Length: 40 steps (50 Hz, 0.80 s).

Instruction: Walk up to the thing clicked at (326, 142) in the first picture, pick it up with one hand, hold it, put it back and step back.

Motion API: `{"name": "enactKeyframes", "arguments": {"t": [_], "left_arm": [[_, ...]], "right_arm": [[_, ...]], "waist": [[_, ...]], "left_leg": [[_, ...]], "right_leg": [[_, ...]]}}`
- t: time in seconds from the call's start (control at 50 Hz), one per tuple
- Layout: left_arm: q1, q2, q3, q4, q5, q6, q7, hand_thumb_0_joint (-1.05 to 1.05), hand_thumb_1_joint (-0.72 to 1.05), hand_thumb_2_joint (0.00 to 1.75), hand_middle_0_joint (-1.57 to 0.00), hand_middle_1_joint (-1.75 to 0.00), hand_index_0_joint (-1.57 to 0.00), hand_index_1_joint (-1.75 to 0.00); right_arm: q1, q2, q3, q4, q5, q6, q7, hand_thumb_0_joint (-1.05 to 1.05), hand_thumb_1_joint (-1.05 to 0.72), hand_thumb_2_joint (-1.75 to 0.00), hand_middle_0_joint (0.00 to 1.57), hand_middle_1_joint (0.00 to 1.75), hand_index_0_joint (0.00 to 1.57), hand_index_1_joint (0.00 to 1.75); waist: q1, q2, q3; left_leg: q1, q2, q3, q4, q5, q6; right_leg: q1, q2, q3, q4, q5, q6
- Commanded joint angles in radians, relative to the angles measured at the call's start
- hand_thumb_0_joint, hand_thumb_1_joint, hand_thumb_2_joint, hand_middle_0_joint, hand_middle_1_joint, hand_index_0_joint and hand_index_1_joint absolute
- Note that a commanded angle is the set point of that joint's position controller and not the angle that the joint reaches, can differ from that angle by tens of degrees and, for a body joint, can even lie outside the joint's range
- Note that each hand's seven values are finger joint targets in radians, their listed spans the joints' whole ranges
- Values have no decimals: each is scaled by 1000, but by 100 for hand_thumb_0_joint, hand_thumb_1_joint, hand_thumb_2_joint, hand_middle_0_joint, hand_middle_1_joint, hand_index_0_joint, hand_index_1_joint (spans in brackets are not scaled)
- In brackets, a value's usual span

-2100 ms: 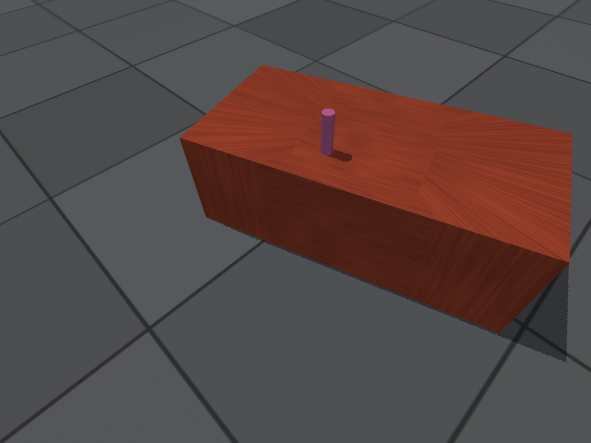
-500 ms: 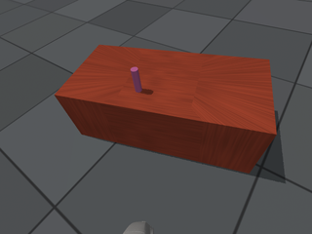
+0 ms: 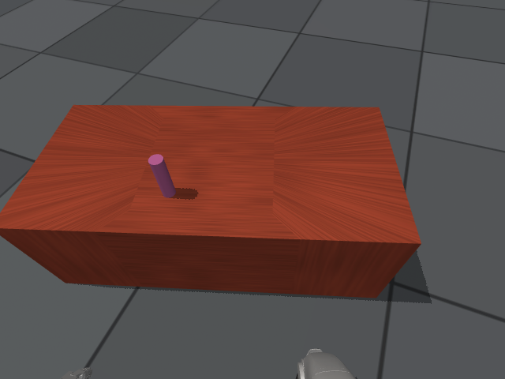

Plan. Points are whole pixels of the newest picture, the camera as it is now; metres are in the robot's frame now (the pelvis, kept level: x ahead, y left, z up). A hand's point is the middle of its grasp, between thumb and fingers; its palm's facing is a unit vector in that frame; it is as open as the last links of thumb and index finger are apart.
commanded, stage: walk up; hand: left
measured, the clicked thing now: (162, 177) +0.70 +0.28 -0.24
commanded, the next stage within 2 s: stand in 1.84 s
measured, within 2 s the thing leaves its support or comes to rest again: neither
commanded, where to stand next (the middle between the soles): +0.22 +0.05 m, yaw -5 degrees
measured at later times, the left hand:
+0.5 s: hand (78, 363) +0.19 +0.34 -0.16, palm faces -0.11 -0.89 -0.44, open 7.4 cm
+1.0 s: hand (108, 302) +0.30 +0.31 -0.15, palm faces -0.14 -0.92 -0.37, open 7.4 cm
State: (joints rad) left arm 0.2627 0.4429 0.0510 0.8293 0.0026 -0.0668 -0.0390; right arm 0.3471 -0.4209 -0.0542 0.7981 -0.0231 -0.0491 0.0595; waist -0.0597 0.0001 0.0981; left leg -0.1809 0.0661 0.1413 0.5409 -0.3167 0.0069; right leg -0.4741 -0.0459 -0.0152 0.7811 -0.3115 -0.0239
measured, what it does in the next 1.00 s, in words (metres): walks ahead: right foot, then left foot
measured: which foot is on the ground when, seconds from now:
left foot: down 0.00-0.08, up 0.10-0.42, down 0.44-1.00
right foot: up 0.00-0.06, down 0.08-1.00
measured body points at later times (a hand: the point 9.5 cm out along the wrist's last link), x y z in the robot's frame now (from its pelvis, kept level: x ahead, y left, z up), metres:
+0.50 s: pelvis +0.14 +0.06 -0.03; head +0.16 +0.06 +0.42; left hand +0.20 +0.39 -0.13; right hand +0.21 -0.27 -0.13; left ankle +0.23 +0.19 -0.73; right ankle +0.13 -0.11 -0.72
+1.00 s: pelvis +0.17 +0.06 +0.00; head +0.19 +0.06 +0.44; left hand +0.31 +0.36 -0.12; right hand +0.23 -0.25 -0.13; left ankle +0.23 +0.19 -0.73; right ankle +0.15 -0.06 -0.73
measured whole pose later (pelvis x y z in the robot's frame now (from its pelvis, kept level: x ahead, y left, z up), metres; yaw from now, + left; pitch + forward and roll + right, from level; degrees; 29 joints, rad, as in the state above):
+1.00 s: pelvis +0.17 +0.06 +0.00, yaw -8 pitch -2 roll +0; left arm 0.12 0.37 0.01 1.03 0.00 -0.01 0.00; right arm 0.11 -0.37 0.01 1.04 0.01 -0.03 0.00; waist 0.00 0.01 0.07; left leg -0.29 0.08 0.09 0.59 -0.25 -0.02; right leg -0.23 -0.01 -0.01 0.61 -0.34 0.00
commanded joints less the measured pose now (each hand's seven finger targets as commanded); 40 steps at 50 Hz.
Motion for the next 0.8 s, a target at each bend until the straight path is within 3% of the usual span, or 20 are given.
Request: {"name": "enactKeyframes", "arguments": {"t": [0.0,0.02,0.04,0.06,0.08,0.18,0.26,0.36,0.4,0.42,0.44,0.46,0.52,0.6,0.64,0.66,0.68,0.7,0.74,0.78], "left_arm": [[122,158,67,-30,3,-36,12,0,90,90,-20,-30,-20,-30],[178,199,88,-11,6,-40,21,0,90,90,-20,-30,-20,-30],[249,259,112,-10,10,-46,32,0,90,90,-20,-30,-20,-30],[254,331,123,-44,11,-57,44,0,90,90,-20,-30,-20,-30],[218,355,118,-59,-1,-51,46,0,90,90,-20,-30,-20,-30],[116,272,92,-74,-11,-52,58,0,90,90,-20,-30,-20,-30],[103,280,91,-95,4,-57,62,0,90,90,-20,-30,-20,-30],[42,254,59,-101,13,-35,61,0,90,90,-20,-30,-20,-30],[20,201,35,-92,9,-14,64,0,90,90,-20,-30,-20,-30],[82,132,14,-90,6,-7,65,0,90,90,-20,-30,-20,-30],[110,90,-3,-82,-8,2,71,0,90,90,-20,-30,-20,-30],[116,189,22,-39,-8,13,87,0,90,90,-20,-30,-20,-30],[112,183,27,36,-9,15,73,0,90,90,-20,-30,-20,-30],[130,160,39,92,6,23,56,0,90,90,-20,-30,-20,-30],[131,144,45,110,18,21,58,0,90,90,-20,-30,-20,-30],[107,172,52,103,29,18,61,0,90,90,-20,-30,-20,-30],[20,235,59,72,34,12,60,0,90,90,-20,-30,-20,-30],[-71,249,52,59,23,19,53,0,90,90,-20,-30,-20,-30],[-120,171,22,53,6,20,47,0,90,90,-20,-30,-20,-30],[-63,149,16,97,2,25,47,0,90,90,-20,-30,-20,-30]], "right_arm": [[-79,-234,-78,-118,4,-7,-6,0,-90,-90,20,30,20,30],[-59,-191,-61,-122,5,-2,-4,0,-90,-90,20,30,20,30],[-28,-149,-46,-128,6,-2,-5,0,-90,-90,20,30,20,30],[26,-101,-27,-137,6,6,-4,0,-90,-90,20,30,20,30],[-10,-206,-59,-124,-3,24,-15,0,-90,-90,20,30,20,30],[34,-217,-73,-55,-3,34,-11,0,-90,-90,20,30,20,30],[-11,-198,-82,-70,-13,43,5,0,-90,-90,20,30,20,30],[-39,-153,-74,-40,5,24,-18,0,-90,-90,20,30,20,30],[33,-174,-84,7,1,12,-34,0,-90,-90,20,30,20,30],[61,-229,-93,9,-9,3,-42,0,-90,-90,20,30,20,30],[-5,-276,-91,-25,-11,-4,-46,0,-90,-90,20,30,20,30],[-60,-330,-101,-35,9,-2,-42,0,-90,-90,20,30,20,30],[-170,-256,-66,-26,2,1,-55,0,-90,-90,20,30,20,30],[-187,-260,-55,-5,5,6,-55,0,-90,-90,20,30,20,30],[-220,-223,-34,0,16,12,-56,0,-90,-90,20,30,20,30],[-218,-186,-19,1,23,13,-57,0,-90,-90,20,30,20,30],[-198,-140,-10,7,34,14,-58,0,-90,-90,20,30,20,30],[-212,-154,-15,37,37,14,-67,0,-90,-90,20,30,20,30],[-167,-191,-22,91,29,-4,-67,0,-90,-90,20,30,20,30],[-204,-216,-17,109,26,-17,-66,0,-90,-90,20,30,20,30]], "waist": [[79,100,-96],[108,14,-134],[157,-142,-160],[132,-275,-175],[136,-159,-142],[67,-131,-34],[67,-154,-39],[55,-169,-96],[1,-73,-122],[-1,117,-156],[35,233,-137],[33,199,-130],[70,190,-54],[77,223,-112],[110,162,-129],[111,87,-122],[67,-69,-105],[43,-106,-78],[15,20,-125],[63,38,-175]], "left_leg": [[-132,163,-116,-27,129,174],[-219,128,-95,92,74,141],[-334,56,-42,339,14,96],[-477,-34,-67,568,-237,39],[-500,-20,-174,659,-276,28],[-438,67,-203,579,-70,10],[-373,68,-152,443,-24,-11],[-83,1,-73,183,63,1],[74,-45,-65,60,107,23],[105,94,-262,-71,37,62],[53,313,-594,-213,-51,133],[-64,389,-663,-223,-143,253],[-160,235,-411,-162,-121,182],[-180,216,-333,-79,11,177],[-224,196,-286,5,62,131],[-260,171,-262,61,74,90],[-269,75,-200,134,25,27],[-126,2,-137,144,-85,13],[10,62,-182,15,75,34],[-19,158,-282,-30,243,99]], "right_leg": [[304,58,-69,-207,170,-7],[454,73,-42,-212,139,-16],[560,-15,145,-312,-46,-60],[584,-307,609,-449,-142,-144],[493,-382,757,-492,-203,-254],[272,-212,376,-419,119,-206],[179,-184,284,-407,96,-214],[37,-133,170,-246,328,-171],[-50,-81,132,-75,177,-110],[-79,-9,85,99,42,-62],[-148,101,66,208,-233,-7],[-63,48,116,285,-299,-14],[-13,5,89,189,-219,-14],[148,24,-6,-1,-153,-11],[264,36,-8,-182,-36,-24],[288,-6,73,-260,-17,-41],[209,-127,312,-332,-39,-99],[47,-186,350,-340,-36,-157],[48,-99,174,-236,127,-77],[171,-28,75,-150,191,-27]]}}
